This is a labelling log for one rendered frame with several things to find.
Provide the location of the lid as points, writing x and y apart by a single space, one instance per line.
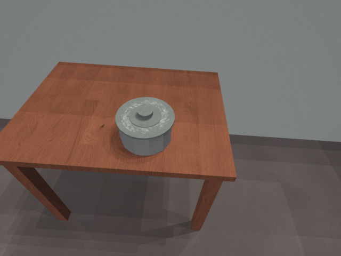
135 127

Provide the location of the pot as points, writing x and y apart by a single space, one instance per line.
146 147

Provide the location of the table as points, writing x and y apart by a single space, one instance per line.
69 123

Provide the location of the knob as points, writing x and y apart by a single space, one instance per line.
144 112

